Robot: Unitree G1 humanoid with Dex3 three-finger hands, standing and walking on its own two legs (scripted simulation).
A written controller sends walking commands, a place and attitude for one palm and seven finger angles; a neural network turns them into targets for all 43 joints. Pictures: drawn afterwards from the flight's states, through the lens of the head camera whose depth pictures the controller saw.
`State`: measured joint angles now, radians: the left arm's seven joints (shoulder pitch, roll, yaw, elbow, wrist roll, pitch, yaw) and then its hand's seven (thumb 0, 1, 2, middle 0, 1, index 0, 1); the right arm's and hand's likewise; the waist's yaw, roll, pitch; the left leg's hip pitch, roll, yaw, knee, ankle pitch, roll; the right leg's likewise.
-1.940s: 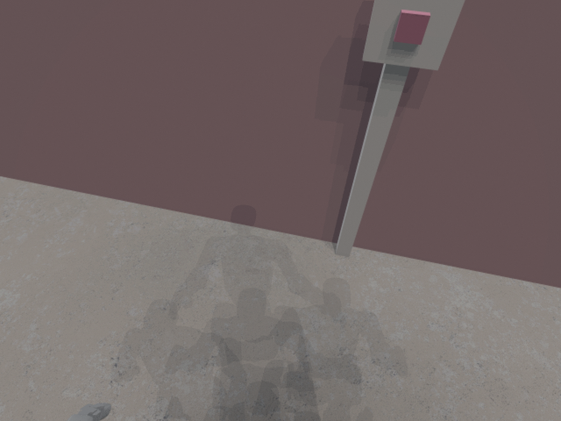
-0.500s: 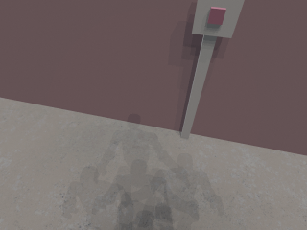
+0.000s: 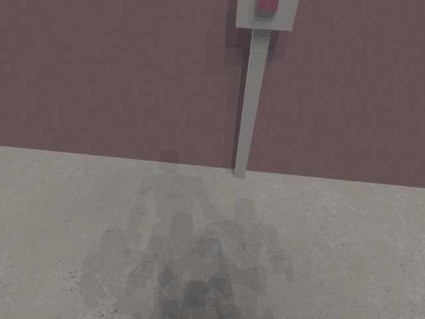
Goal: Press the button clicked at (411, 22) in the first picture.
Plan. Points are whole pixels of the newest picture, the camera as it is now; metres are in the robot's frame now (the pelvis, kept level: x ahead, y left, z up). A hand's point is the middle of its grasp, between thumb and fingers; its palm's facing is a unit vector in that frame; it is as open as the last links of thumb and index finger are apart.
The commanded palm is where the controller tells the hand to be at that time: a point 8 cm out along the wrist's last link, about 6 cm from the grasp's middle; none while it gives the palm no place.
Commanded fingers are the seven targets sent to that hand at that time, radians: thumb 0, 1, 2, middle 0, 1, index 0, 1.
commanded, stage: walk to a spot facing it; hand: left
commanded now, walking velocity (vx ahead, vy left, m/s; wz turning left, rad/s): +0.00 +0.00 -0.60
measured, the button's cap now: out of the picture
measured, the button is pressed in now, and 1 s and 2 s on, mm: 0 0 0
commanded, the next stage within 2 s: none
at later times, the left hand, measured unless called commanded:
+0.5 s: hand out of the picture +0.07 +0.20 -0.16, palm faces -0.17 -0.96 -0.24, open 7.4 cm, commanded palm none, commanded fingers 0.00 0.90 0.90 -0.20 -0.30 -0.20 -0.30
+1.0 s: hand (164, 306) +0.17 +0.12 -0.15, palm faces -0.53 -0.81 -0.27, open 7.4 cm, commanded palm none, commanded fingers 0.00 0.90 0.90 -0.20 -0.30 -0.20 -0.30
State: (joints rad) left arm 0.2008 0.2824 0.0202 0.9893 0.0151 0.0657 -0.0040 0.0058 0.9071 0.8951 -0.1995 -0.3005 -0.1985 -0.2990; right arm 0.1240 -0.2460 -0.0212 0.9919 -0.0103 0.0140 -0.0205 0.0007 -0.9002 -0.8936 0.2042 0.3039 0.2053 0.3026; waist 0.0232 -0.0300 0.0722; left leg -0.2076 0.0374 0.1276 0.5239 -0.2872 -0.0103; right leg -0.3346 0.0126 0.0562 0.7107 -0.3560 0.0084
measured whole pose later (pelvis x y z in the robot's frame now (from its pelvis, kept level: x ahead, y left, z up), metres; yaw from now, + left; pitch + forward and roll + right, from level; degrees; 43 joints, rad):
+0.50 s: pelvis -0.02 +0.01 +0.01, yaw -14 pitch +2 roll +1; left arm 0.25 0.23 0.07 0.93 0.02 0.05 0.00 0.01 0.90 0.89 -0.20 -0.30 -0.20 -0.30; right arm 0.11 -0.23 -0.05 0.92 0.00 0.02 -0.04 0.00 -0.90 -0.89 0.20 0.30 0.20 0.30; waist 0.04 -0.04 0.05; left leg -0.32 0.02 -0.01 0.68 -0.39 -0.04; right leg -0.35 0.10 0.17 0.49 -0.16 -0.03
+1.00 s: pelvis -0.04 +0.01 -0.01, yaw -33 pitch +1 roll -1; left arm 0.15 0.22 0.06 0.87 0.01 0.03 -0.01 0.01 0.91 0.90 -0.20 -0.30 -0.20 -0.30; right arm 0.24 -0.27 -0.06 0.94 -0.01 0.05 -0.02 0.00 -0.90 -0.89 0.20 0.30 0.20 0.30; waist -0.02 0.05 0.10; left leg -0.42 0.15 0.08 1.01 -0.51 -0.06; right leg -0.30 0.00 -0.04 0.62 -0.33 -0.01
